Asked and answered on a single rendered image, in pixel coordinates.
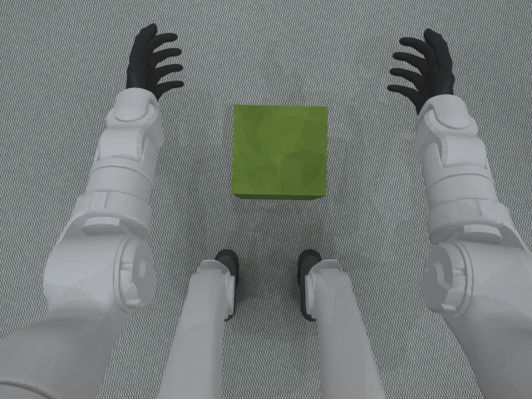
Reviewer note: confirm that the robot left upper arm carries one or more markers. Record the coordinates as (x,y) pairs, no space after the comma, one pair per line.
(93,286)

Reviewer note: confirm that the robot left shin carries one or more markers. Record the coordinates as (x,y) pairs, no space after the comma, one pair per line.
(209,264)

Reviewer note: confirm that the robot right upper arm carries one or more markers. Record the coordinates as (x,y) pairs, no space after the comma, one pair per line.
(484,293)

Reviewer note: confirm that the robot right forearm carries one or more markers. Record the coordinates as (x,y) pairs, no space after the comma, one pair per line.
(458,182)

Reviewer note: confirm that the robot right hand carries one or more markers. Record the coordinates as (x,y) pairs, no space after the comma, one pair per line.
(436,69)

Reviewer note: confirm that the robot left hand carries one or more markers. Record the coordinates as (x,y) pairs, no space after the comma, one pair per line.
(141,72)

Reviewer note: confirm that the robot left foot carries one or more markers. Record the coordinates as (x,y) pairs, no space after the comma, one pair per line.
(229,259)

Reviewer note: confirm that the robot left forearm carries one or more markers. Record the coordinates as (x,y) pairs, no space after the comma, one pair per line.
(122,175)

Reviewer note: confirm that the carton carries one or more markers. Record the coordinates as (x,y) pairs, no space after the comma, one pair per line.
(280,152)

